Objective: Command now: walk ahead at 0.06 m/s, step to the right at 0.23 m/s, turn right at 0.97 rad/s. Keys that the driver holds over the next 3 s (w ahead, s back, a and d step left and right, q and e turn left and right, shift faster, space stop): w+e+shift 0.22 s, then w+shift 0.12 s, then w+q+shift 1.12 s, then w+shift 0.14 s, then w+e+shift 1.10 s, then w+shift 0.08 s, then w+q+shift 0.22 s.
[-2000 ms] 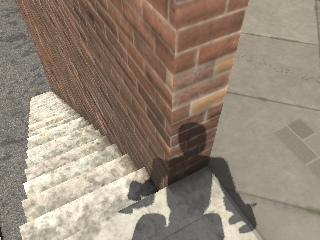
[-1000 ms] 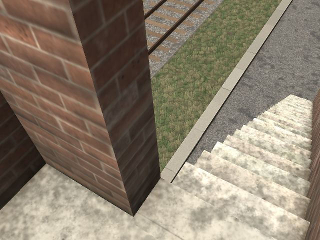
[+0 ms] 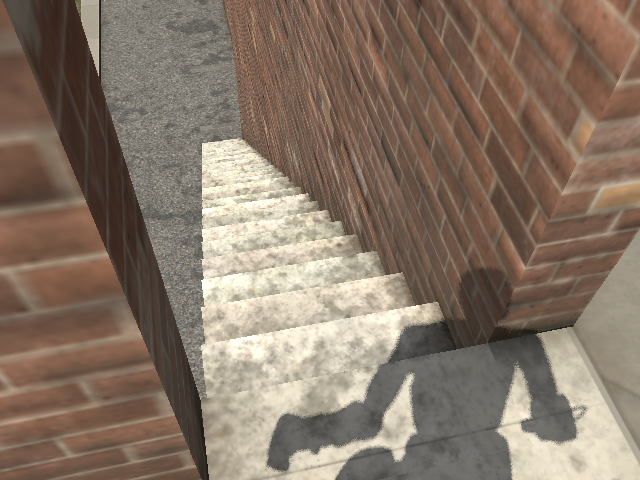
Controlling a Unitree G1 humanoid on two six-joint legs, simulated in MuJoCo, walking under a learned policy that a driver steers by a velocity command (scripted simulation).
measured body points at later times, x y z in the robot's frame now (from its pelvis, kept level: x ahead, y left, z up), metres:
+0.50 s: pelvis +0.00 -0.15 -0.02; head +0.04 -0.15 +0.42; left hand +0.26 +0.01 -0.13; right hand -0.18 -0.43 -0.13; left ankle -0.04 +0.11 -0.74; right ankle -0.02 -0.31 -0.76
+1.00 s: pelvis +0.08 -0.26 -0.02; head +0.11 -0.24 +0.43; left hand +0.19 +0.03 -0.14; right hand +0.25 -0.48 -0.12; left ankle +0.12 -0.18 -0.75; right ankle -0.03 -0.32 -0.75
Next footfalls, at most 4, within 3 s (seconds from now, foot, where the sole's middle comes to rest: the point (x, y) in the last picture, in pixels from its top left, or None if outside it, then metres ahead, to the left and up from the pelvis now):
0.48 right None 0.01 -0.33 -0.79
1.00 left None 0.16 -0.18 -0.79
1.30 right None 0.22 -0.41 -0.79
1.76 left None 0.04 -0.01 -0.79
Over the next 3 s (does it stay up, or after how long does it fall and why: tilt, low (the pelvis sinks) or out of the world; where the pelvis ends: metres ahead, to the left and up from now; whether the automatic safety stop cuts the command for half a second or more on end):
stays up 0.14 -0.40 -0.01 its command is cut before an obstacle from the start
